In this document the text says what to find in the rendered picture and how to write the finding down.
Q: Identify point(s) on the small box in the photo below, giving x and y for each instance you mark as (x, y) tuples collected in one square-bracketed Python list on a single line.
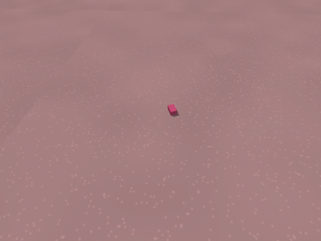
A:
[(172, 110)]

